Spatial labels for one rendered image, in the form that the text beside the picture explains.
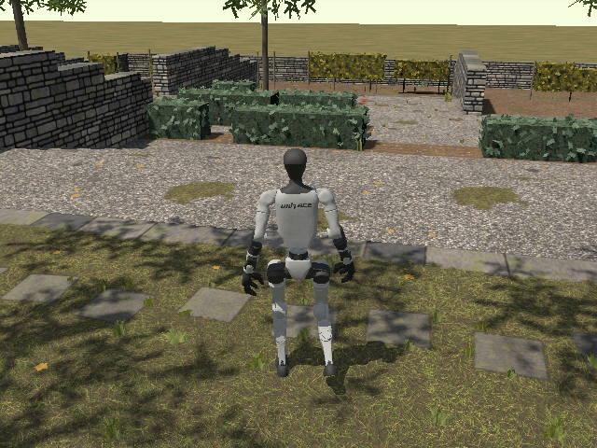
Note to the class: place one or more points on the left robot thigh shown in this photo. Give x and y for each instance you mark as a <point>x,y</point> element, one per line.
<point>276,278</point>

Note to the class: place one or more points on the robot right hand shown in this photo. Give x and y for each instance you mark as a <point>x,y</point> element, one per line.
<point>346,268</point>

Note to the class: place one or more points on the left robot forearm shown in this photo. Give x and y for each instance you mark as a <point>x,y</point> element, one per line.
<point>252,254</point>

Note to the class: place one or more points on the right robot upper arm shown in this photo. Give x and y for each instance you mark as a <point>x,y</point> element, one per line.
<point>325,196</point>

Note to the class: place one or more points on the right robot forearm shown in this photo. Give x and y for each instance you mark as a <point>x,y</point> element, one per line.
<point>343,248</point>

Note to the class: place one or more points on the robot left hand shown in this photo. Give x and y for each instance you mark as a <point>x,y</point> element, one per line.
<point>247,282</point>

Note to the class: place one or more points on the left robot upper arm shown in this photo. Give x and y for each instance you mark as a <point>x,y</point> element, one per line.
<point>267,198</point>

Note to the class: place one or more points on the humanoid robot head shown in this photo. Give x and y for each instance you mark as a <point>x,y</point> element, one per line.
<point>295,163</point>

